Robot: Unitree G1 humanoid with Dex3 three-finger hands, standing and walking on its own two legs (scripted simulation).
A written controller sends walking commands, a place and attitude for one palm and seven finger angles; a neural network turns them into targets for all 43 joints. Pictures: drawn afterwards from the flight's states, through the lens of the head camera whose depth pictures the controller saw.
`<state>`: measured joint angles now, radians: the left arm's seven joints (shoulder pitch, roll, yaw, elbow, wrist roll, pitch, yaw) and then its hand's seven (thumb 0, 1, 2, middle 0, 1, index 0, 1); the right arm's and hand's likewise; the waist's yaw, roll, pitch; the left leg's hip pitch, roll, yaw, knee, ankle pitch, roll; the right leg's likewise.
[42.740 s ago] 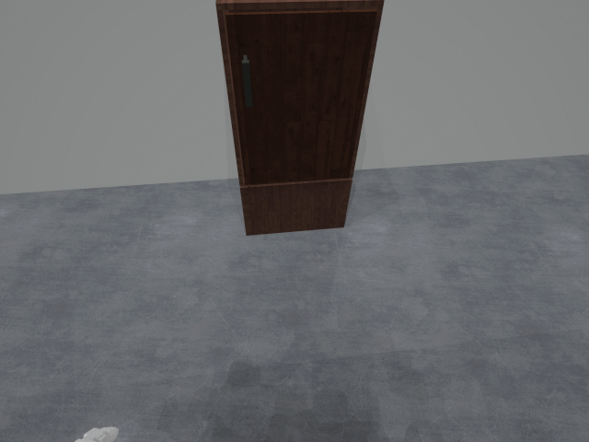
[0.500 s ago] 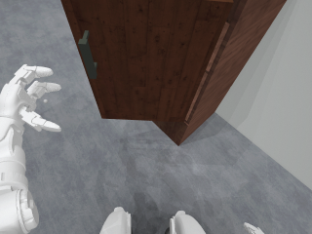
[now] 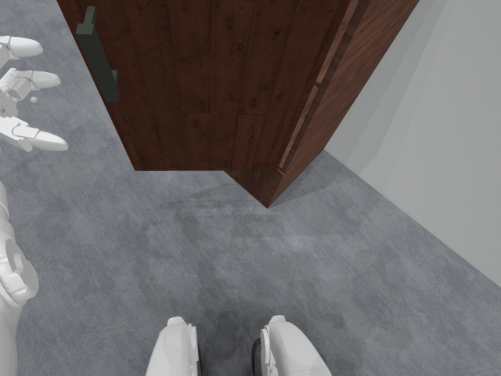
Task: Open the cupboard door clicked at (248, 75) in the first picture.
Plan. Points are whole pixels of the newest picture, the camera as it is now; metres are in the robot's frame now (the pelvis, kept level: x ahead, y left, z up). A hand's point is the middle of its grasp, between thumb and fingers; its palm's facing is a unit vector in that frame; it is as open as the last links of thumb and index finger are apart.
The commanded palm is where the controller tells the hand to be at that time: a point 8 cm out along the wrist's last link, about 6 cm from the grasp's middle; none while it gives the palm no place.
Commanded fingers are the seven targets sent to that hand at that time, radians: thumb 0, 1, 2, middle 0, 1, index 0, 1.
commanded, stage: move the hooked fingers beside the handle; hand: left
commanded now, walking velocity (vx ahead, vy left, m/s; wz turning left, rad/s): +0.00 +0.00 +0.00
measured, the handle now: (102, 58) +0.59 +0.20 +0.07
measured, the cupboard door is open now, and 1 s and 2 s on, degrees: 46 46 46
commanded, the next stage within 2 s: slide the fingers in behind the handle in 1.10 s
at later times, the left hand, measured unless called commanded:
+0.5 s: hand (42, 73) +0.55 +0.28 +0.07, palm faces -0.03 -1.00 +0.00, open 14.0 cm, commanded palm +0.54 +0.30 +0.07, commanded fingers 0.00 -0.50 0.30 -0.30 -1.20 -0.30 -1.20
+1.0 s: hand (46, 77) +0.54 +0.27 +0.08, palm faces -0.01 -1.00 -0.02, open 14.0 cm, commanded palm +0.53 +0.30 +0.07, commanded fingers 0.00 -0.50 0.30 -0.30 -1.20 -0.30 -1.20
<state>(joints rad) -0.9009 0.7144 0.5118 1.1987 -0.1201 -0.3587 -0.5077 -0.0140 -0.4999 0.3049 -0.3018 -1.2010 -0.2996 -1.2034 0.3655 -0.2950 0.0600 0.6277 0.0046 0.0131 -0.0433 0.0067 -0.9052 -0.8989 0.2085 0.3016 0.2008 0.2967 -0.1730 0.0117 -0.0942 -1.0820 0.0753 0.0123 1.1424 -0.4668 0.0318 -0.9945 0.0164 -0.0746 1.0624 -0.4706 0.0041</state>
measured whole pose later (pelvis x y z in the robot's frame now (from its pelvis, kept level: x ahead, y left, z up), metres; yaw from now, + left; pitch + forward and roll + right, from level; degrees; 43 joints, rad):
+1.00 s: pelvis +0.01 +0.01 +0.00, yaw -1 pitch +26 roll -6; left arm -0.98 0.76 0.51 1.21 -0.07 -0.34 -0.45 -0.01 -0.50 0.31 -0.30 -1.20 -0.30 -1.20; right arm 0.38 -0.28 0.07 0.59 -0.02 0.09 -0.01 0.00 -0.91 -0.90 0.21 0.30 0.20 0.30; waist -0.21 0.02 -0.09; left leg -1.12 0.08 0.00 1.15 -0.49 0.04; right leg -1.02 0.03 -0.08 1.03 -0.47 0.01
